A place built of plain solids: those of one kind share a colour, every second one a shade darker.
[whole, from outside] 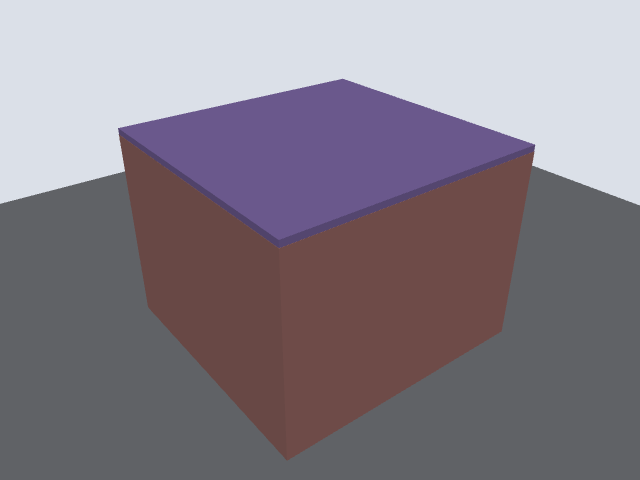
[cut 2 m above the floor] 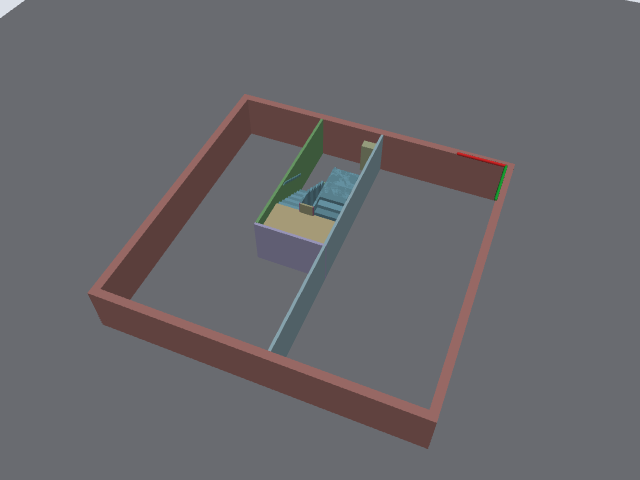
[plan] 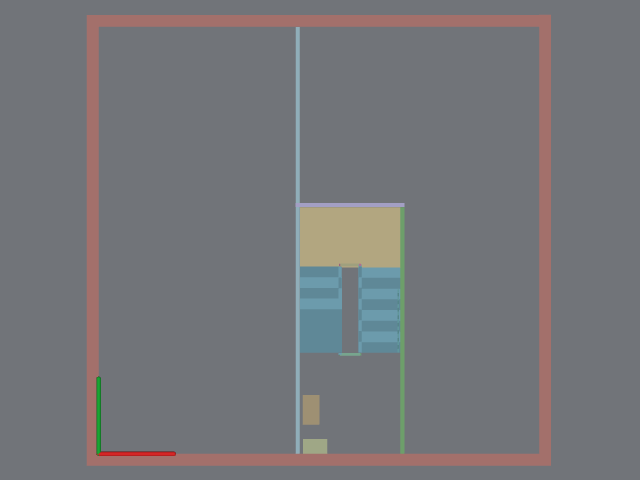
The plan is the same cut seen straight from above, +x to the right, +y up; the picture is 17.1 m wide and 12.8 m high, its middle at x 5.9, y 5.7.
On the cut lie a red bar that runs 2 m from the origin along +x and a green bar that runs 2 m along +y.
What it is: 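A small block of dwellings, 11.7 m wide and 11.4 m deep inside, its common dog-leg stair of 18 risers of 168 mm a storey on goings of 286 mm, 1.12 m wide flights and a well of 0.43 m; the dwelling on the second floor; a hall, a living room with a kitchen corner, a second bedroom, a bedroom, the bathroom shut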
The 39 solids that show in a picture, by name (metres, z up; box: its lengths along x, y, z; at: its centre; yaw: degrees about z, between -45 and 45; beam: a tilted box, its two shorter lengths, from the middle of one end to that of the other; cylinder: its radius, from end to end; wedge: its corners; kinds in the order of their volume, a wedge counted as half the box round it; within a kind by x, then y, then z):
{
 "wall_1": {"box": [0.32, 12.03, 9.12], "at": [-0.16, 5.69, 4.51]},
 "wall_2": {"box": [12.38, 0.32, 9.12], "at": [5.87, -0.16, 4.51]},
 "wall_3": {"box": [12.38, 0.32, 9.12], "at": [5.87, 11.54, 4.51]},
 "wall_4": {"box": [0.32, 12.03, 9.12], "at": [11.9, 5.69, 4.51]},
 "roof_slab_1": {"box": [12.36, 12.01, 0.44], "at": [5.87, 5.69, 9.13]},
 "piece_1": {"box": [1.12, 0.59, 2.74], "at": [5.92, 2.99, 1.32]},
 "piece_2": {"box": [1.12, 0.88, 2.57], "at": [5.92, 3.13, 1.23]},
 "piece_3": {"box": [1.12, 1.16, 2.4], "at": [5.92, 3.27, 1.15]},
 "piece_4": {"box": [1.12, 1.45, 2.23], "at": [5.92, 3.42, 1.07]},
 "piece_5": {"box": [1.12, 1.73, 2.06], "at": [5.92, 3.56, 0.98]},
 "piece_6": {"box": [1.12, 2.02, 1.9], "at": [5.92, 3.7, 0.9]},
 "piece_7": {"box": [1.12, 2.3, 1.73], "at": [5.92, 3.84, 0.81]},
 "piece_8": {"box": [0.09, 0.29, 1.93], "at": [6.44, 3.41, 2.47]},
 "piece_9": {"box": [0.09, 0.29, 1.42], "at": [6.44, 4.27, 2.22]},
 "piece_10": {"box": [0.09, 0.29, 1.26], "at": [6.44, 4.55, 2.14]},
 "piece_11": {"box": [0.09, 0.29, 1.09], "at": [6.44, 4.84, 2.06]},
 "piece_12": {"box": [0.09, 0.29, 1.14], "at": [6.97, 2.84, 0.52]},
 "piece_13": {"box": [0.09, 0.29, 1.31], "at": [6.97, 3.13, 0.6]},
 "piece_14": {"box": [0.09, 0.29, 1.47], "at": [6.97, 3.42, 0.69]},
 "piece_15": {"box": [0.09, 0.29, 1.64], "at": [6.97, 3.7, 0.77]},
 "piece_16": {"box": [0.09, 0.29, 1.81], "at": [6.97, 3.99, 0.85]},
 "piece_17": {"box": [0.09, 0.29, 1.98], "at": [6.97, 4.28, 0.94]},
 "piece_18": {"box": [0.09, 0.29, 2.31], "at": [6.97, 4.85, 1.11]},
 "piece_19": {"box": [1.12, 2.3, 0.22], "at": [7.48, 3.84, 0.06]},
 "piece_20": {"box": [1.12, 2.02, 0.39], "at": [7.48, 3.98, 0.14]},
 "piece_21": {"box": [1.12, 1.73, 0.55], "at": [7.48, 4.13, 0.23]},
 "piece_22": {"box": [1.12, 1.45, 0.72], "at": [7.48, 4.27, 0.31]},
 "piece_23": {"box": [1.12, 1.16, 0.89], "at": [7.48, 4.41, 0.39]},
 "piece_24": {"box": [1.12, 0.88, 1.06], "at": [7.48, 4.56, 0.48]},
 "piece_25": {"box": [1.12, 0.59, 1.23], "at": [7.48, 4.7, 0.56]},
 "piece_26": {"box": [1.12, 0.3, 1.39], "at": [7.48, 4.84, 0.65]},
 "core_wall_low_1": {"box": [0.11, 11.39, 5.93], "at": [5.31, 5.69, 2.92]},
 "core_wall_1": {"box": [0.11, 6.58, 8.96], "at": [8.1, 3.29, 4.43]},
 "half_1": {"box": [2.68, 1.61, 1.56], "at": [6.7, 5.77, 0.73]},
 "core_wall_back_1": {"box": [2.91, 0.11, 8.96], "at": [6.7, 6.63, 4.43]},
 "hung_more_letter_boxes_1": {"box": [0.65, 0.39, 1.47], "at": [5.77, 0.2, 0.69]},
 "ground_whole_1": {"box": [0.53, 0.08, 1.0], "at": [6.7, 2.65, 0.45]},
 "whole_1": {"box": [0.53, 0.08, 0.95], "at": [6.7, 5.04, 1.99]},
 "laid_doormat_1": {"box": [0.45, 0.8, 0.05], "at": [5.66, 1.17, -0.02]}
}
